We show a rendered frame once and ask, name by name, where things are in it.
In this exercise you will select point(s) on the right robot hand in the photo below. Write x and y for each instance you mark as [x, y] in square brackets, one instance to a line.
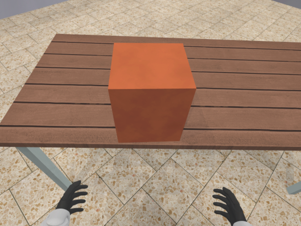
[234, 211]

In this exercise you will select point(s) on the left robot forearm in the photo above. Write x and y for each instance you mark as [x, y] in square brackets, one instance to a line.
[58, 217]

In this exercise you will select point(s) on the table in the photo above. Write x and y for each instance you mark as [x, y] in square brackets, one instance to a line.
[248, 97]

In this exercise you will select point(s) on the left robot hand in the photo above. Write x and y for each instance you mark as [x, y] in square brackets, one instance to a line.
[66, 202]

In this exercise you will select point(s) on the carton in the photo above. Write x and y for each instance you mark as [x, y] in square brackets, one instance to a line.
[151, 89]

